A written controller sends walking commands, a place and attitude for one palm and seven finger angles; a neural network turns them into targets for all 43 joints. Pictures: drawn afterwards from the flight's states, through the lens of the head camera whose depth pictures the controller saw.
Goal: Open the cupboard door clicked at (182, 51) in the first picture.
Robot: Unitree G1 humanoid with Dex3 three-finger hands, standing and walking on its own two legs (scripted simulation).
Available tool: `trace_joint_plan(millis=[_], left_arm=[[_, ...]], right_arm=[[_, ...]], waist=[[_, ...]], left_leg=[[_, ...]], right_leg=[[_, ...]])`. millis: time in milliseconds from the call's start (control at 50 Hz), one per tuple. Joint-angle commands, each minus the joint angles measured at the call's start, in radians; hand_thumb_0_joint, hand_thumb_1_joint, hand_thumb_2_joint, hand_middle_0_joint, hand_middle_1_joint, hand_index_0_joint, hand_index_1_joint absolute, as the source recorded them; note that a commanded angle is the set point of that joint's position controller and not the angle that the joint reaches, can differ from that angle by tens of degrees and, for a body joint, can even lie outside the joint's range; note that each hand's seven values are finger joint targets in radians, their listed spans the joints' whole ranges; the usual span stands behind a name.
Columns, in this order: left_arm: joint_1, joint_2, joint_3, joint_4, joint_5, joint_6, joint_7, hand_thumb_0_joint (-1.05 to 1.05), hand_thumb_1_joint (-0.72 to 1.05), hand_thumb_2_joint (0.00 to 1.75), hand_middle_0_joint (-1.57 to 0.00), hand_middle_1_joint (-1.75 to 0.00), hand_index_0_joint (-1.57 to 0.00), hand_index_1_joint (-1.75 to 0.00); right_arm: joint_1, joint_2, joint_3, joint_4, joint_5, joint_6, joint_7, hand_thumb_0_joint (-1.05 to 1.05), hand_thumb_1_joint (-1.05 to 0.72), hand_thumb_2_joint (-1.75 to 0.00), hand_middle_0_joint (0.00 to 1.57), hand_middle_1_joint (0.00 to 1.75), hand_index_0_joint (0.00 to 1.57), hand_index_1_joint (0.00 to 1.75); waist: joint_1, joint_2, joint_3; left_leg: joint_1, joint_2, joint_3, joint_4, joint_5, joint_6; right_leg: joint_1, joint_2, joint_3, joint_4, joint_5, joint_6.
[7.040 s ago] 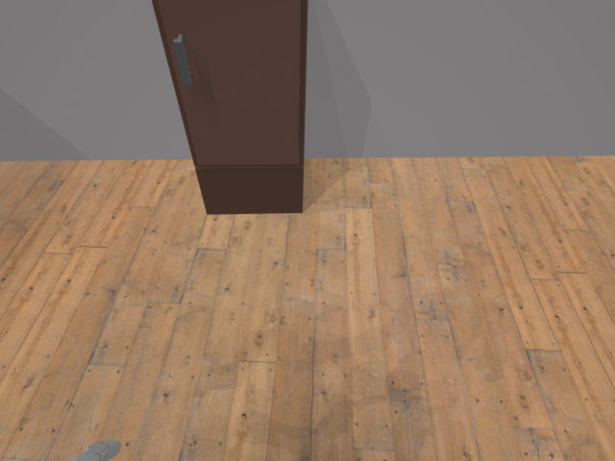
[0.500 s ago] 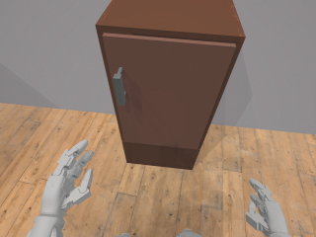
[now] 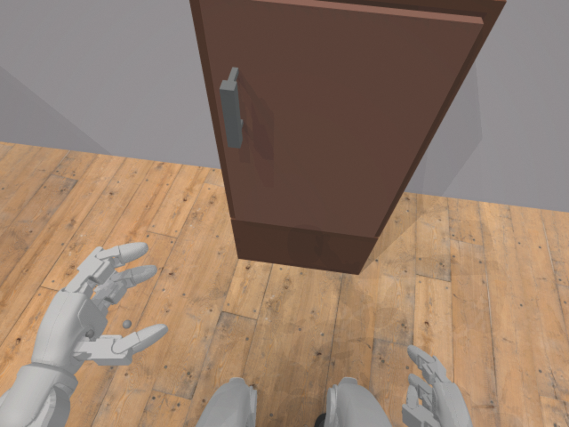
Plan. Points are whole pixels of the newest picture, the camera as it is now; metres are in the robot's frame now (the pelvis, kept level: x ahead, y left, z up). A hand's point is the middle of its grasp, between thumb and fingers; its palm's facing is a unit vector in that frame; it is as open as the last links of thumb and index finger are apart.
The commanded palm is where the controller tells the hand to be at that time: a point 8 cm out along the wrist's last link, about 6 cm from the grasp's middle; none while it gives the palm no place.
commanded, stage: raise the hand with hooked fingers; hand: left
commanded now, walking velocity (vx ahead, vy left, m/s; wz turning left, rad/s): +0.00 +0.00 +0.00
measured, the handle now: (234, 108) +0.61 +0.13 +0.05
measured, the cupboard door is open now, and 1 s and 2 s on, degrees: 0 0 0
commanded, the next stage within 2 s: move the hooked fingers beside the handle in 1.30 s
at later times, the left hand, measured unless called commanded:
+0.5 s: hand (87, 296) +0.26 +0.26 +0.06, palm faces -0.06 -1.00 -0.08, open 13.6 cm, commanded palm +0.24 +0.31 +0.06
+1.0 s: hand (81, 261) +0.30 +0.28 +0.06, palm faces -0.08 -1.00 -0.05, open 14.0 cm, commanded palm +0.27 +0.32 +0.07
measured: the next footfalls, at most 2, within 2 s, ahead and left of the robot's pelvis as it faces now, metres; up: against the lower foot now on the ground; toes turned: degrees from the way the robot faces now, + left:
none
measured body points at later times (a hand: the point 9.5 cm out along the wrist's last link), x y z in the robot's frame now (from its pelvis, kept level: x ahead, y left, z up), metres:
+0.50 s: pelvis +0.01 +0.01 +0.01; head +0.08 +0.04 +0.46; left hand +0.26 +0.31 +0.06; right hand +0.19 -0.23 -0.05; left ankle +0.02 +0.10 -0.64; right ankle +0.05 -0.12 -0.64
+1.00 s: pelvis +0.01 +0.01 +0.02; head +0.10 +0.03 +0.46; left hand +0.30 +0.33 +0.07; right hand +0.16 -0.25 -0.06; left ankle +0.02 +0.10 -0.64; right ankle +0.05 -0.12 -0.64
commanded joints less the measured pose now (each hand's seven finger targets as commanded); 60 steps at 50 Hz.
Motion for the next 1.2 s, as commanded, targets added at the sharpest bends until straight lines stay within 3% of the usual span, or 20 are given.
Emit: trace_joint_plan(millis=[0,40,160,300,380,500,560,660,740,760,880,940,1000,1060,1120,1180], left_arm=[[-0.005,0.127,0.086,-0.174,-0.026,-0.098,0.021,0.0,-0.06,0.49,-0.27,-0.92,-0.27,-0.92],[-0.055,0.136,0.074,-0.15,-0.019,-0.108,0.018,0.0,-0.1,0.47,-0.27,-0.94,-0.27,-0.94],[-0.103,0.204,0.119,-0.163,-0.022,-0.127,-0.001,0.0,-0.24,0.41,-0.28,-1.03,-0.28,-1.03],[-0.155,0.219,0.134,-0.11,-0.031,-0.116,-0.012,0.0,-0.41,0.34,-0.29,-1.14,-0.29,-1.14],[-0.204,0.258,0.161,-0.074,-0.033,-0.097,-0.042,0.0,-0.5,0.3,-0.3,-1.2,-0.3,-1.2],[-0.299,0.292,0.191,0.011,-0.055,-0.071,-0.094,0.0,-0.5,0.3,-0.3,-1.2,-0.3,-1.2],[-0.349,0.334,0.225,0.022,-0.066,-0.072,-0.119,0.0,-0.5,0.3,-0.3,-1.2,-0.3,-1.2],[-0.384,0.372,0.26,0.098,-0.077,-0.064,-0.153,0.0,-0.5,0.3,-0.3,-1.2,-0.3,-1.2],[-0.44,0.404,0.28,0.125,-0.085,-0.064,-0.171,0.0,-0.5,0.3,-0.3,-1.2,-0.3,-1.2],[-0.443,0.417,0.292,0.144,-0.083,-0.063,-0.174,0.0,-0.5,0.3,-0.3,-1.2,-0.3,-1.2],[-0.413,0.379,0.264,0.195,-0.096,-0.056,-0.202,0.0,-0.5,0.3,-0.3,-1.2,-0.3,-1.2],[-0.425,0.414,0.289,0.167,-0.091,-0.068,-0.187,0.0,-0.5,0.3,-0.3,-1.2,-0.3,-1.2],[-0.418,0.412,0.296,0.159,-0.091,-0.077,-0.175,0.0,-0.5,0.3,-0.3,-1.2,-0.3,-1.2],[-0.437,0.435,0.311,0.115,-0.09,-0.095,-0.168,0.0,-0.5,0.3,-0.3,-1.2,-0.3,-1.2],[-0.415,0.405,0.294,0.142,-0.093,-0.092,-0.169,0.0,-0.5,0.3,-0.3,-1.2,-0.3,-1.2],[-0.423,0.396,0.282,0.164,-0.09,-0.079,-0.176,0.0,-0.5,0.3,-0.3,-1.2,-0.3,-1.2]], right_arm=[[-0.064,-0.192,-0.099,-0.176,0.008,-0.082,-0.017,0.0,-0.9,-0.9,0.2,0.3,0.2,0.3],[-0.059,-0.205,-0.096,-0.175,0.006,-0.085,-0.017,0.0,-0.9,-0.9,0.2,0.3,0.2,0.3],[-0.022,-0.228,-0.099,-0.179,0.009,-0.089,-0.021,0.0,-0.9,-0.9,0.2,0.3,0.2,0.3],[-0.009,-0.239,-0.096,-0.176,0.012,-0.076,-0.021,0.0,-0.9,-0.9,0.2,0.3,0.2,0.3],[0.003,-0.248,-0.093,-0.175,0.011,-0.071,-0.022,0.0,-0.9,-0.9,0.2,0.3,0.2,0.3],[0.004,-0.251,-0.083,-0.172,0.012,-0.063,-0.025,0.0,-0.9,-0.9,0.2,0.3,0.2,0.3],[0.011,-0.253,-0.082,-0.166,0.011,-0.065,-0.027,0.0,-0.9,-0.9,0.2,0.3,0.2,0.3],[0.018,-0.256,-0.079,-0.156,0.01,-0.062,-0.027,0.0,-0.9,-0.9,0.2,0.3,0.2,0.3],[0.022,-0.262,-0.08,-0.152,0.01,-0.062,-0.027,0.0,-0.9,-0.9,0.2,0.3,0.2,0.3],[0.031,-0.263,-0.08,-0.149,0.012,-0.058,-0.027,0.0,-0.9,-0.9,0.2,0.3,0.2,0.3],[0.037,-0.263,-0.084,-0.162,0.016,-0.053,-0.021,0.0,-0.9,-0.9,0.2,0.3,0.2,0.3],[0.038,-0.266,-0.086,-0.164,0.011,-0.054,-0.019,0.0,-0.9,-0.9,0.2,0.3,0.2,0.3],[0.037,-0.261,-0.085,-0.17,0.011,-0.048,-0.017,0.0,-0.9,-0.9,0.2,0.3,0.2,0.3],[0.04,-0.259,-0.084,-0.162,0.008,-0.05,-0.017,0.0,-0.9,-0.9,0.2,0.3,0.2,0.3],[0.037,-0.258,-0.085,-0.16,0.013,-0.05,-0.019,0.0,-0.9,-0.9,0.2,0.3,0.2,0.3],[0.038,-0.258,-0.083,-0.159,0.012,-0.046,-0.021,0.0,-0.9,-0.9,0.2,0.3,0.2,0.3]], waist=[[0.014,0.009,-0.253],[0.003,0.017,-0.207],[0.008,0.072,-0.25],[-0.005,0.091,-0.215],[-0.005,0.095,-0.244],[-0.011,0.085,-0.233],[-0.006,0.09,-0.283],[-0.003,0.067,-0.284],[-0.001,0.102,-0.283],[-0.001,0.087,-0.296],[-0.005,0.046,-0.285],[0.001,0.074,-0.29],[0.0,0.075,-0.284],[0.002,0.113,-0.326],[-0.003,0.084,-0.302],[-0.01,0.104,-0.281]], left_leg=[[0.13,-0.033,-0.059,-0.244,0.254,-0.014],[0.114,-0.034,-0.065,-0.252,0.214,-0.014],[0.178,-0.033,-0.07,-0.282,0.236,-0.02],[0.212,-0.029,-0.079,-0.298,0.263,-0.031],[0.236,-0.025,-0.079,-0.293,0.319,-0.033],[0.222,-0.028,-0.071,-0.289,0.315,-0.028],[0.249,-0.026,-0.071,-0.281,0.366,-0.03],[0.23,-0.026,-0.061,-0.274,0.395,-0.023],[0.235,-0.027,-0.062,-0.278,0.4,-0.024],[0.242,-0.024,-0.06,-0.282,0.404,-0.022],[0.205,-0.029,-0.043,-0.28,0.365,-0.011],[0.201,-0.03,-0.044,-0.276,0.366,-0.011],[0.198,-0.03,-0.04,-0.282,0.355,-0.01],[0.229,-0.028,-0.043,-0.278,0.394,-0.013],[0.217,-0.027,-0.045,-0.281,0.372,-0.013],[0.218,-0.027,-0.042,-0.281,0.365,-0.013]], right_leg=[[0.222,0.035,0.036,-0.157,0.061,-0.009],[0.192,0.037,0.031,-0.156,0.027,-0.014],[0.209,0.035,0.03,-0.163,0.051,-0.018],[0.199,0.041,0.018,-0.172,0.077,-0.016],[0.218,0.045,0.021,-0.176,0.118,-0.016],[0.233,0.05,0.027,-0.191,0.128,-0.016],[0.253,0.052,0.031,-0.185,0.165,-0.02],[0.279,0.052,0.038,-0.19,0.199,-0.02],[0.276,0.052,0.041,-0.192,0.195,-0.023],[0.281,0.051,0.041,-0.196,0.198,-0.02],[0.301,0.049,0.057,-0.215,0.192,-0.015],[0.305,0.049,0.06,-0.208,0.187,-0.021],[0.305,0.047,0.061,-0.212,0.181,-0.015],[0.313,0.049,0.061,-0.202,0.209,-0.018],[0.306,0.047,0.059,-0.209,0.196,-0.013],[0.284,0.05,0.057,-0.211,0.191,-0.014]])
